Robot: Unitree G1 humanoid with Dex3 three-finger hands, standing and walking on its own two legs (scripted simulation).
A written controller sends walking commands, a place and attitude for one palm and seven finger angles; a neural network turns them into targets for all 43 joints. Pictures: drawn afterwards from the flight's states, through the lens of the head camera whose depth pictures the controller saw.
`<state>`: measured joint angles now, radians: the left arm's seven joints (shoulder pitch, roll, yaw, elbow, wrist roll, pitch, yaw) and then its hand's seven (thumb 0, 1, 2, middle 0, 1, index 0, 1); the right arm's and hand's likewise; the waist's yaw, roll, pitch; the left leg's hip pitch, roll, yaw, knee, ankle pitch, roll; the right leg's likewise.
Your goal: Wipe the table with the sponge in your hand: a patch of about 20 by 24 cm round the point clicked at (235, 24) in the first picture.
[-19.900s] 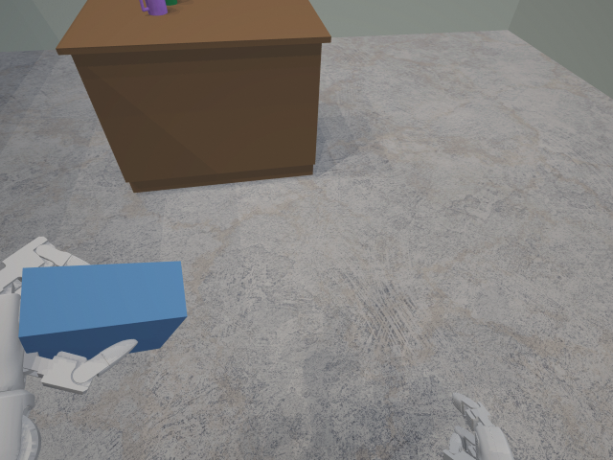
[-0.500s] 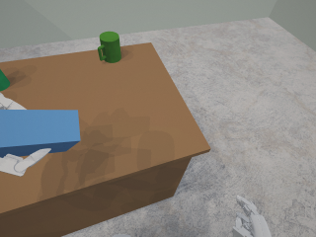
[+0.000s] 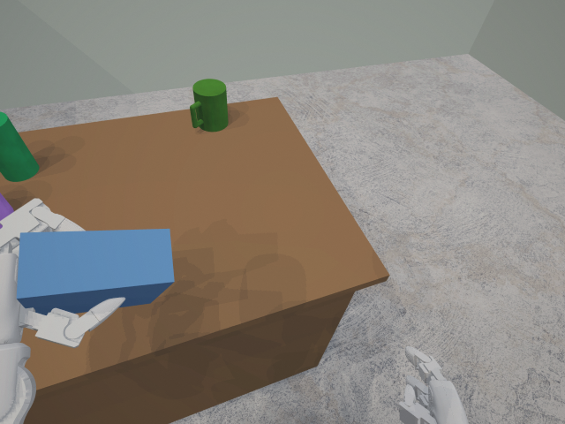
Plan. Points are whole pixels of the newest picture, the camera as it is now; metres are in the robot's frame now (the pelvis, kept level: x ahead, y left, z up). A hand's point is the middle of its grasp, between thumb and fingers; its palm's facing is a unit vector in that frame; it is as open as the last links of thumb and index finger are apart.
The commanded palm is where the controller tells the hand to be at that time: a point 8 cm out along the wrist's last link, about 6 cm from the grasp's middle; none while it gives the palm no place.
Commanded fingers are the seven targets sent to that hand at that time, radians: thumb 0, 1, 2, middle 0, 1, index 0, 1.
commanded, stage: come to a stop and stand still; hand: left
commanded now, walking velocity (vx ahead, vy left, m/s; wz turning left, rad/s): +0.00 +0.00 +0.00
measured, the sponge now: (120, 273) +0.24 +0.21 +0.13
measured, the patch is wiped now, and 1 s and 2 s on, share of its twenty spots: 0.00 0.00 0.00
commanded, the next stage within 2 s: look again from close up in 0.22 s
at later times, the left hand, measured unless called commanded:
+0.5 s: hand (67, 264) +0.23 +0.25 +0.16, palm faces +0.37 -0.85 -0.37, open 9.5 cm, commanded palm +0.17 +0.29 +0.18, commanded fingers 0.00 0.10 1.30 -1.20 -1.60 -1.20 -1.60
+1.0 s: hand (98, 278) +0.22 +0.23 +0.14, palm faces +0.27 -0.76 -0.59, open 9.5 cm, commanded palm +0.17 +0.27 +0.18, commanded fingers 0.00 0.10 1.30 -1.20 -1.60 -1.20 -1.60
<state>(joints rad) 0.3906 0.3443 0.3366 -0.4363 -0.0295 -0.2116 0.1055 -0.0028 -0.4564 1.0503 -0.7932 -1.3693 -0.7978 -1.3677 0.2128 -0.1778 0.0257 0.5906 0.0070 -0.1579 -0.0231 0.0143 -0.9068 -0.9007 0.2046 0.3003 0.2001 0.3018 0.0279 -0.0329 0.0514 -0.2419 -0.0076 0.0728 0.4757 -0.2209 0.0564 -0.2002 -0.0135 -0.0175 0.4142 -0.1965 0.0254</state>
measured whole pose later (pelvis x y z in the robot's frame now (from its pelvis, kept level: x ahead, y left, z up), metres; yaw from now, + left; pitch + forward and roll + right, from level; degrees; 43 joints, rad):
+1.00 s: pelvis +0.00 -0.02 -0.01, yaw +2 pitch -1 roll +0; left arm 0.37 0.46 0.30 -0.46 0.06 0.05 0.01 0.00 -0.46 1.05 -0.79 -1.37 -0.80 -1.37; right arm 0.14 -0.24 0.04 0.59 -0.01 -0.09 -0.02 0.01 -0.91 -0.90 0.21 0.30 0.20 0.30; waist 0.03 0.03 0.03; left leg -0.27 -0.01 0.04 0.54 -0.25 0.03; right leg -0.25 0.00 -0.02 0.56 -0.29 -0.01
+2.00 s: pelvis +0.01 -0.04 -0.01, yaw +3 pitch -1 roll +0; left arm 0.29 0.61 0.18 -0.38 0.53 0.25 0.02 0.00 -0.45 1.05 -0.79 -1.37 -0.79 -1.37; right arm 0.12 -0.26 0.03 0.58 0.05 0.00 -0.10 0.01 -0.91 -0.90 0.20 0.30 0.20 0.30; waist 0.09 0.10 -0.01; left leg -0.27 0.00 0.01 0.55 -0.27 0.01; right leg -0.24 0.01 -0.05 0.56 -0.31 -0.03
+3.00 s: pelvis +0.00 -0.04 +0.00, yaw +3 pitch -4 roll +0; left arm 0.17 0.57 0.02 -0.29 0.83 0.29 -0.06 0.00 -0.45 1.06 -0.79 -1.37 -0.79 -1.37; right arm 0.01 -0.27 0.03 0.66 0.04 0.03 -0.05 0.01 -0.91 -0.90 0.20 0.30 0.20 0.30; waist 0.13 0.13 0.04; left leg -0.15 0.00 0.02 0.40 -0.18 0.01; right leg -0.13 0.01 -0.04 0.42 -0.22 -0.03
